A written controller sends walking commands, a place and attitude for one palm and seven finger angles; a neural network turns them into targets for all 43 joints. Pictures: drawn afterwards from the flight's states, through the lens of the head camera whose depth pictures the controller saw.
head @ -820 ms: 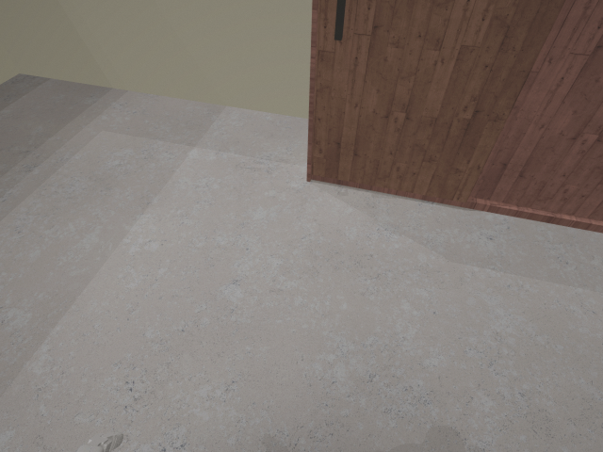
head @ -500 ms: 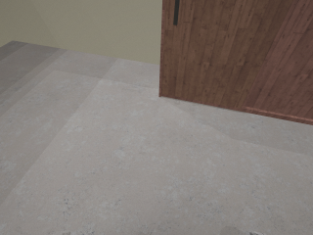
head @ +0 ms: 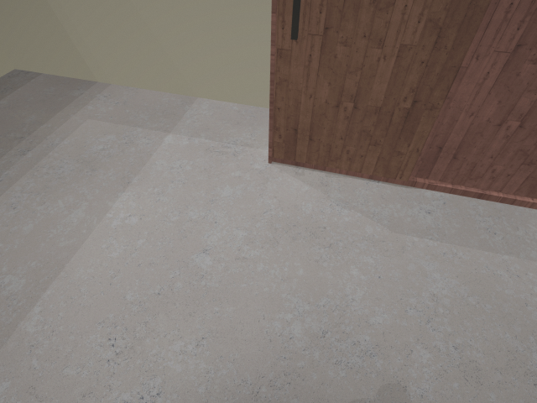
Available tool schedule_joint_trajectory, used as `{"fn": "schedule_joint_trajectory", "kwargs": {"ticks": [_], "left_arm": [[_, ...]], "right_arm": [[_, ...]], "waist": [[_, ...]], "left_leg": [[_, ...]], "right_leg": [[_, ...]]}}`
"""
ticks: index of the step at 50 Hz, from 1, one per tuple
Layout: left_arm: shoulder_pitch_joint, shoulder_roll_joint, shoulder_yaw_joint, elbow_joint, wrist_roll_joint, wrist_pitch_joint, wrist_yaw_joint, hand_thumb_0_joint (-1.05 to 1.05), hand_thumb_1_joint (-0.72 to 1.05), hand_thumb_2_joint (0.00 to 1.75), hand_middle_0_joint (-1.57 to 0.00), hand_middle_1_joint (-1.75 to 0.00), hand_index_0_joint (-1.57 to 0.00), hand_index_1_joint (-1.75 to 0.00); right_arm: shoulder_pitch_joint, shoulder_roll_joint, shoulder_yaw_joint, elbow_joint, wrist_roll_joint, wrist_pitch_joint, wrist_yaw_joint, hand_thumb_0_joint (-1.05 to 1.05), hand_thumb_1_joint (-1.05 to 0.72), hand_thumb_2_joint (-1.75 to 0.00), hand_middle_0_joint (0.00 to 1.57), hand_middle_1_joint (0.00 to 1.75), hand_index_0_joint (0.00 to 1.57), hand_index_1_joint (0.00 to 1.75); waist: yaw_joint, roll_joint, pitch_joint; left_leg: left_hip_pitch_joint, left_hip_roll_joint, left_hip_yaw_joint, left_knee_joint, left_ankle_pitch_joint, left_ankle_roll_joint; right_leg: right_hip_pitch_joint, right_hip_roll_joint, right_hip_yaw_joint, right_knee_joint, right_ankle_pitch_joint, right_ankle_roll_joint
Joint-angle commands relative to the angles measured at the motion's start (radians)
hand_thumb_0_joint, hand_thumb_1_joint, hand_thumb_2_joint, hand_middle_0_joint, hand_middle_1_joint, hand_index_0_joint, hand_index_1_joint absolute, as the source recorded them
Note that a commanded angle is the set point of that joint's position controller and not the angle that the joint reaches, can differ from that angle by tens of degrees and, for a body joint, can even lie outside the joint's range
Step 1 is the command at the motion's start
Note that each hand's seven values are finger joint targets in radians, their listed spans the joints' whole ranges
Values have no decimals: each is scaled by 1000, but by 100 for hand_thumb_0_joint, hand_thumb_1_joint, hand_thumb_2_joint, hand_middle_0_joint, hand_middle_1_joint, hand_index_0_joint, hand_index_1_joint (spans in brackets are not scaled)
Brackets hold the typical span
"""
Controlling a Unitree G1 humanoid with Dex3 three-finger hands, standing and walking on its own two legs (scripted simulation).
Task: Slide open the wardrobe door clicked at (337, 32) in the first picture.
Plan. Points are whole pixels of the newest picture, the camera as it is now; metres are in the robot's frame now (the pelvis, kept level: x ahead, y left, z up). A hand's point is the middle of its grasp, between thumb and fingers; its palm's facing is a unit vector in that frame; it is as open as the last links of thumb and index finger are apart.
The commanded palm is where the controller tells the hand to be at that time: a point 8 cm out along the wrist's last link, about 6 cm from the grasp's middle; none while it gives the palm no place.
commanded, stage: look at it before walking up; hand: left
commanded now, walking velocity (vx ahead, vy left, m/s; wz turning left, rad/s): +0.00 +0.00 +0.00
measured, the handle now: out of the picture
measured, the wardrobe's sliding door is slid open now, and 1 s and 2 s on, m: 0.00 0.00 0.00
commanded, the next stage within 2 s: walk to a spot facing it in 0.62 s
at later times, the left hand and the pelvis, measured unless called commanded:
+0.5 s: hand out of the picture +0.07 +0.25 -0.15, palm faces -0.02 -0.94 -0.34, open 7.4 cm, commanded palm none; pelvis +0.00 +0.00 +0.00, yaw +0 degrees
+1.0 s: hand out of the picture +0.04 +0.21 -0.18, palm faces +0.00 -0.98 -0.22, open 7.4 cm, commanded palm none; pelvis +0.04 +0.00 -0.01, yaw -1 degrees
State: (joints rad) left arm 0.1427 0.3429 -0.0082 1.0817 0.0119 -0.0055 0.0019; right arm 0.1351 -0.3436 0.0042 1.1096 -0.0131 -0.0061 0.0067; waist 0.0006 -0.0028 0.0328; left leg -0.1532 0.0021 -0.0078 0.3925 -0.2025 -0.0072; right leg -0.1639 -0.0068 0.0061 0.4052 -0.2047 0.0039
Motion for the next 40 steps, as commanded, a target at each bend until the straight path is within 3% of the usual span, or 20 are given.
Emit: {"fn": "schedule_joint_trajectory", "kwargs": {"ticks": [1, 16, 25, 36, 38, 40], "left_arm": [[-51, 208, 42, -67, -2, -22, 10, 0, 90, 90, -20, -30, -20, -30], [-49, 205, 42, -62, 0, -23, 10, 0, 90, 90, -20, -30, -20, -30], [-46, 205, 41, -59, 0, -21, 9, 0, 90, 90, -20, -30, -20, -30], [-42, 208, 41, -53, -1, -24, 9, 0, 90, 90, -20, -30, -20, -30], [37, 79, 14, -18, -1, -3, 13, 0, 90, 90, -20, -30, -20, -30], [73, 88, 21, -14, 7, 9, 5, 0, 90, 90, -20, -30, -20, -30]], "right_arm": [[-63, -203, -41, -63, 4, -28, -15, 0, -90, -90, 20, 30, 20, 30], [-62, -203, -42, -60, 6, -31, -17, 0, -90, -90, 20, 30, 20, 30], [-69, -206, -41, -60, 6, -28, -16, 0, -90, -90, 20, 30, 20, 30], [-72, -207, -40, -57, 6, -28, -17, 0, -90, -90, 20, 30, 20, 30], [-2, -73, -8, -28, -3, -9, -11, 0, -90, -90, 20, 30, 20, 30], [28, -72, -14, -25, -11, 2, -5, 0, -90, -90, 20, 30, 20, 30]], "waist": [[0, -8, -54], [0, -3, -63], [1, 14, -42], [1, -3, -60], [1, -9, -73], [4, -26, -9]], "left_leg": [[-9, 112, -99, -77, 70, 36], [11, 117, -99, -84, 109, 36], [6, 116, -105, -99, 77, 36], [29, 117, -99, -93, 107, 33], [20, 102, -70, -73, -37, 12], [-48, 83, -65, -66, -270, 18]], "right_leg": [[5, -114, 110, -86, 39, -38], [18, -114, 102, -87, 90, -34], [6, -111, 102, -101, 55, -33], [15, -115, 104, -104, 91, -34], [10, -107, 103, -104, -94, -16], [-42, -100, 135, -117, -314, -30]]}}
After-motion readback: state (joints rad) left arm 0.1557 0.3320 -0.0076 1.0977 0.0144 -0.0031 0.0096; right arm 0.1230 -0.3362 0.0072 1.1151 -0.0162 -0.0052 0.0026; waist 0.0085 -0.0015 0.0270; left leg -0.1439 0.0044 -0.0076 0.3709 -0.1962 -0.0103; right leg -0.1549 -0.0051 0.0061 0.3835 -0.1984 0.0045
